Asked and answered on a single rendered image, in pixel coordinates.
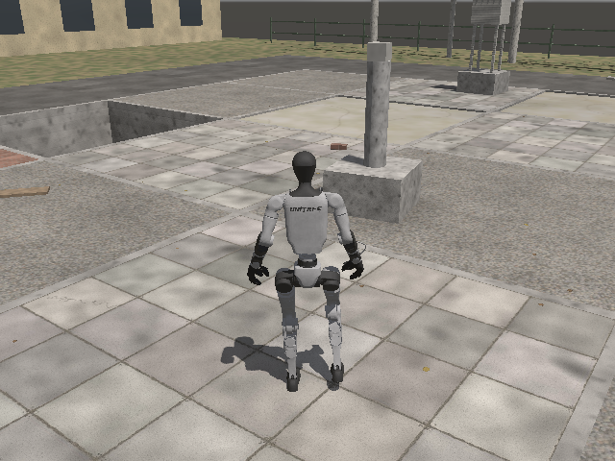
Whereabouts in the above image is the robot right shin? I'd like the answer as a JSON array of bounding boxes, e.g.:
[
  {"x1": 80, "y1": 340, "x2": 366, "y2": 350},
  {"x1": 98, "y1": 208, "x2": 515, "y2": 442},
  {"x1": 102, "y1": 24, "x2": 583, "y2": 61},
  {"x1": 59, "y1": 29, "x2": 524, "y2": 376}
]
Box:
[{"x1": 329, "y1": 304, "x2": 342, "y2": 370}]

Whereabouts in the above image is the robot left forearm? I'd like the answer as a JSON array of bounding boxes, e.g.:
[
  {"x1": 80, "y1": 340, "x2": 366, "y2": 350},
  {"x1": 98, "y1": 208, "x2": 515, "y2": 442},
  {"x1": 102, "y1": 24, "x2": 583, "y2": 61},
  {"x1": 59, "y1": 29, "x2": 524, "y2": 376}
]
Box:
[{"x1": 250, "y1": 232, "x2": 269, "y2": 269}]

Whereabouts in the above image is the left robot hand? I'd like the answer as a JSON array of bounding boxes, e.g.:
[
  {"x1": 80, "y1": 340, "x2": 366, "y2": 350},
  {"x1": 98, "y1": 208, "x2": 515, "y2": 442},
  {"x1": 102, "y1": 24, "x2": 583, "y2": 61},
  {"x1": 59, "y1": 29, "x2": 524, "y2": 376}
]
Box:
[{"x1": 247, "y1": 265, "x2": 269, "y2": 285}]

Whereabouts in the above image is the robot right forearm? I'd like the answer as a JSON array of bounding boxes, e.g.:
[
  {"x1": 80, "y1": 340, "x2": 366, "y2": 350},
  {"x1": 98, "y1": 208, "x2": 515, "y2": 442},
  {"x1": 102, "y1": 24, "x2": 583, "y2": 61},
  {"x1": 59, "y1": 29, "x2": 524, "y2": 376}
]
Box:
[{"x1": 343, "y1": 230, "x2": 361, "y2": 264}]

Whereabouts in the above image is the left robot upper arm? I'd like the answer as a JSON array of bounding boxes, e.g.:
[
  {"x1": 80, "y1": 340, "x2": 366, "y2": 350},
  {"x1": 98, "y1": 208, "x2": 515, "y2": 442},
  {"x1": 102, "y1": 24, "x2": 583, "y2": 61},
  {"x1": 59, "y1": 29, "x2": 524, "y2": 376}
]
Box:
[{"x1": 258, "y1": 194, "x2": 285, "y2": 247}]

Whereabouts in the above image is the robot right foot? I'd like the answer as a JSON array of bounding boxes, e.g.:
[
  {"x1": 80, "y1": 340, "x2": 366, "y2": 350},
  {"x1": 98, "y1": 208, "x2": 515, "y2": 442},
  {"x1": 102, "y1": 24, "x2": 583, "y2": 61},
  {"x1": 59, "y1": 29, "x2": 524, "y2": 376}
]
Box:
[{"x1": 331, "y1": 362, "x2": 344, "y2": 383}]

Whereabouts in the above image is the right robot hand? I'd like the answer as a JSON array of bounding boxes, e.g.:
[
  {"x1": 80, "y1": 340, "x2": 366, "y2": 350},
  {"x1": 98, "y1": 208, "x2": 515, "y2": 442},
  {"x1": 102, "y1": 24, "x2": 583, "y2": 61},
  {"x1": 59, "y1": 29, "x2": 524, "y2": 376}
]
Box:
[{"x1": 341, "y1": 260, "x2": 364, "y2": 279}]

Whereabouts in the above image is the right robot upper arm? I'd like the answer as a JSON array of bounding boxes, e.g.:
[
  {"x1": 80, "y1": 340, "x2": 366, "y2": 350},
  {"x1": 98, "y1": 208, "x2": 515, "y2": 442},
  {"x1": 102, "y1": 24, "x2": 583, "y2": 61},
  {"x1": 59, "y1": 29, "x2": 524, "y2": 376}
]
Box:
[{"x1": 325, "y1": 192, "x2": 353, "y2": 245}]

